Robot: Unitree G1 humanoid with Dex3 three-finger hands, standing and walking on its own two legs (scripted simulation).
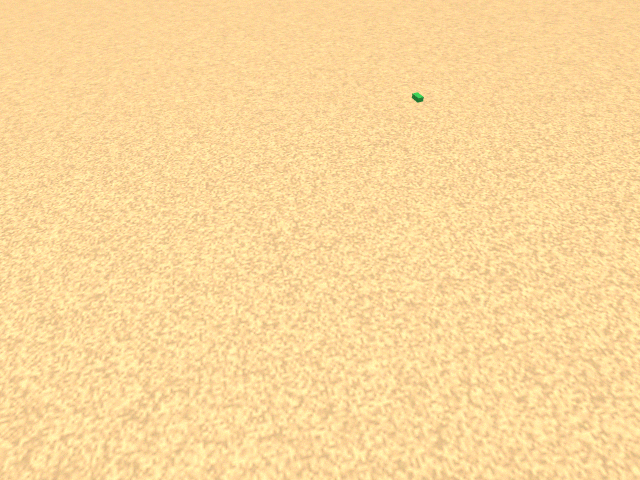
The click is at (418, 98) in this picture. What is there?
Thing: small brick
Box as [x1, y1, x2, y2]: [412, 92, 423, 101]
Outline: 412,94 412,97 416,101 421,101 423,98 417,92
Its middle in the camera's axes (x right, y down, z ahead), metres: +0.64 -0.94 +2.48
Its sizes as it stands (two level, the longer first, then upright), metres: 0.071 0.040 0.029
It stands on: the floor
